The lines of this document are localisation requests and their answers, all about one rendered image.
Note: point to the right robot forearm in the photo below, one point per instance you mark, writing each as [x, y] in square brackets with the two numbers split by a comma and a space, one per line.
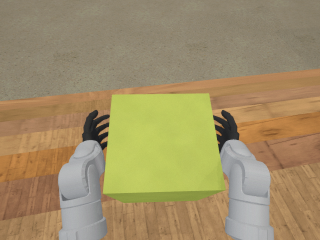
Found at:
[249, 192]

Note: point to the carton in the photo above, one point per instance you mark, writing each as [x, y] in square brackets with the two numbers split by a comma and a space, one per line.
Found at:
[162, 148]

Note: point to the left robot forearm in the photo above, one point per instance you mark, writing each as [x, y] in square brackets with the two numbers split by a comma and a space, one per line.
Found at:
[80, 194]

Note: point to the left robot hand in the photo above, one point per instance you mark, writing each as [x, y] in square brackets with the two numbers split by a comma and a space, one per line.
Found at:
[91, 131]

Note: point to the right robot hand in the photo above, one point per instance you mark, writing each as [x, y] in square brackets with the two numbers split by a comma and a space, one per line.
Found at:
[230, 130]

